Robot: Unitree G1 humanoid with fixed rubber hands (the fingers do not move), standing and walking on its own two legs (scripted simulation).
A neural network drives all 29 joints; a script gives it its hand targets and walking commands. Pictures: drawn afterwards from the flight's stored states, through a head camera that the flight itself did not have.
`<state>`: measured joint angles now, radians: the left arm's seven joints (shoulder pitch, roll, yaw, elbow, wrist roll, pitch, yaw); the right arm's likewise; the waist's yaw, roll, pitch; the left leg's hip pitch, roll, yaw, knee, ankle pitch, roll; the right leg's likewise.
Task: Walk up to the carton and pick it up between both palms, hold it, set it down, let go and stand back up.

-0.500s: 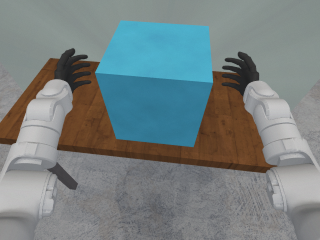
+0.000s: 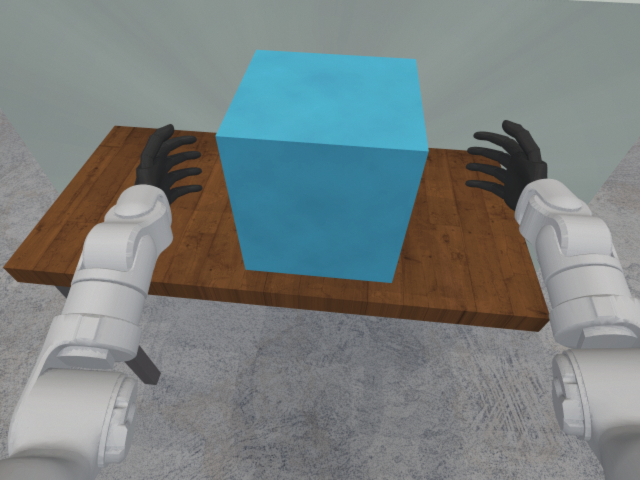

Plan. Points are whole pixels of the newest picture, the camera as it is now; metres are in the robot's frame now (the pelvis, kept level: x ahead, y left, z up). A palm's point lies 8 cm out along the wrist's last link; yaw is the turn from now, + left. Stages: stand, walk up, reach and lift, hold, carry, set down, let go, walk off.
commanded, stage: set down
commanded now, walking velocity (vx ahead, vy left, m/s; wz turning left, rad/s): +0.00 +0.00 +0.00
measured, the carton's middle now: (326, 170) +0.59 -0.01 +0.03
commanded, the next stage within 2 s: let go in 1.46 s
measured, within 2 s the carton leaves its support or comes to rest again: neither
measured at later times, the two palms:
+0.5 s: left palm (164, 186) +0.42 +0.19 +0.15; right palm (519, 188) +0.42 -0.25 +0.15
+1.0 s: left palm (158, 209) +0.37 +0.19 +0.15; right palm (523, 207) +0.37 -0.23 +0.16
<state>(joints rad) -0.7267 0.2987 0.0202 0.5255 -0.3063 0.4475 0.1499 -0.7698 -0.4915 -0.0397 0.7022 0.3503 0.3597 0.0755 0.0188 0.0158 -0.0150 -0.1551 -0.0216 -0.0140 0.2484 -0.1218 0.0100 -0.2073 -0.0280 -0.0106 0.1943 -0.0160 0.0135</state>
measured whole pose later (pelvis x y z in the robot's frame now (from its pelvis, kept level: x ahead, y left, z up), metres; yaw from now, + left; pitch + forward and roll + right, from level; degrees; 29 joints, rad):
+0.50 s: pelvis +0.04 -0.03 +0.00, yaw +1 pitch +2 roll +0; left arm -0.58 0.38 0.05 0.33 -0.33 0.54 0.05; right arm -0.57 -0.44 -0.03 0.33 0.33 0.51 -0.02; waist -0.01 0.03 -0.01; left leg -0.06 0.02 -0.05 0.12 -0.11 -0.02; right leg -0.12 0.01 -0.04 0.11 -0.03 -0.02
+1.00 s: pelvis +0.02 +0.00 +0.00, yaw +0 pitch +1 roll +0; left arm -0.44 0.31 0.05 0.00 -0.28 0.68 0.13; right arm -0.45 -0.42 -0.11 0.06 0.30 0.63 0.01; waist -0.01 0.01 0.01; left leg -0.11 -0.01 -0.02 0.24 -0.15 0.01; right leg -0.16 -0.02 -0.01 0.19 -0.04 0.01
